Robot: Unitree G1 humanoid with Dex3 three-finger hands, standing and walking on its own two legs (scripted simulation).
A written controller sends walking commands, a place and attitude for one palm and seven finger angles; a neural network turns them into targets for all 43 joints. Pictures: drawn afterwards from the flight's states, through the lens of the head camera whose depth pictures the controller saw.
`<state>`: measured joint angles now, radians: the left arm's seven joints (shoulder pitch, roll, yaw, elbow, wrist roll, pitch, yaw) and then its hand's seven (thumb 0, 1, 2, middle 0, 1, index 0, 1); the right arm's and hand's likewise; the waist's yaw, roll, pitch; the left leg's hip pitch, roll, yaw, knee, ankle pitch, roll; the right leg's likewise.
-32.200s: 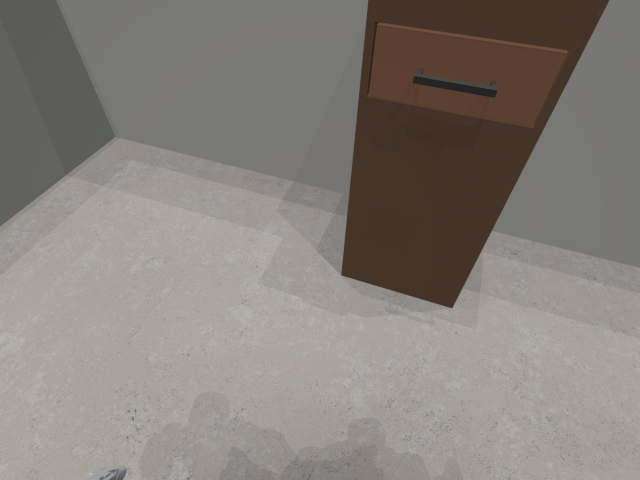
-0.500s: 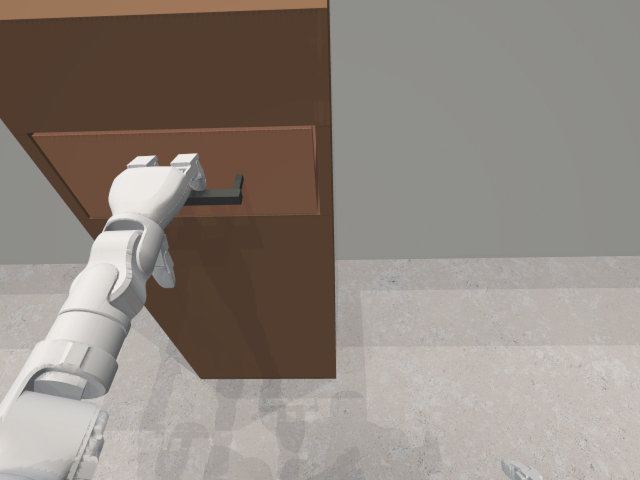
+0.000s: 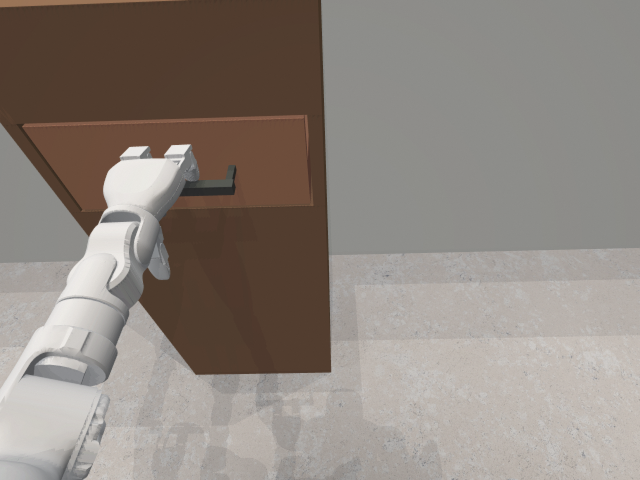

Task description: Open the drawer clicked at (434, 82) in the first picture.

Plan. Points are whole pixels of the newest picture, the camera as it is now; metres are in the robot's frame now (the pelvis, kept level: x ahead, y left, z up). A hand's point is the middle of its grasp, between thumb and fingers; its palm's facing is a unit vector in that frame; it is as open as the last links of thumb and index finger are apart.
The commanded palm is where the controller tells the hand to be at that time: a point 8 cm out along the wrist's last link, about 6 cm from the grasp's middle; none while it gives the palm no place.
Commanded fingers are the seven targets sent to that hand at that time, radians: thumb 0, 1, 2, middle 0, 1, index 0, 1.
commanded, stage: lower the fingers behind the handle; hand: left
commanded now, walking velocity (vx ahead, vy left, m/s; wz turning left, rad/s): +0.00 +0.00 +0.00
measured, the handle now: (176, 180) +0.50 +0.25 +0.09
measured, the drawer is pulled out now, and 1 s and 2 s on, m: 0.00 0.00 0.00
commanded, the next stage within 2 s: lift the fingers back up to retry in 0.16 s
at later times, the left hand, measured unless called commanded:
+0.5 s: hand (167, 221) +0.41 +0.23 +0.10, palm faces +0.03 -0.04 -1.00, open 14.1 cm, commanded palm +0.38 +0.23 +0.16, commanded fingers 0.00 -0.50 0.30 -0.30 -1.20 -0.30 -1.20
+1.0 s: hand (152, 191) +0.41 +0.23 +0.15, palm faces +0.00 -0.04 -1.00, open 13.9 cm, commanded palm +0.39 +0.24 +0.21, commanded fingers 0.00 -0.50 0.30 -0.30 -1.20 -0.30 -1.20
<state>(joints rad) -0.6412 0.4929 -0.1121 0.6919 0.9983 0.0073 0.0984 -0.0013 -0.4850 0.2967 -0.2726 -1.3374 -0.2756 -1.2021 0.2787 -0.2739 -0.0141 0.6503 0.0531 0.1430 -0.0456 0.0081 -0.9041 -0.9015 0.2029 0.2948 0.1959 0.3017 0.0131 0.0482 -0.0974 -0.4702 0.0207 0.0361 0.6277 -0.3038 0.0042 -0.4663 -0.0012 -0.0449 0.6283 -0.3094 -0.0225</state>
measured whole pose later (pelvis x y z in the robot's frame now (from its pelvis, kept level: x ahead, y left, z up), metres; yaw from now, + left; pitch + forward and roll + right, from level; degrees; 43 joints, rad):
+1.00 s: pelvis +0.03 +0.00 +0.01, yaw +1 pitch +4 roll +0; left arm -0.51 0.51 -0.12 0.35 0.91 0.11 -0.11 0.00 -0.49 0.30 -0.31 -1.20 -0.31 -1.20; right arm 0.13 -0.28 0.02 0.64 0.06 0.13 -0.06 0.01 -0.90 -0.90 0.20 0.29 0.20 0.30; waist 0.04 0.08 -0.06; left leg -0.26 0.01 0.03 0.47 -0.27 0.00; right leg -0.26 -0.01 -0.05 0.48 -0.29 -0.02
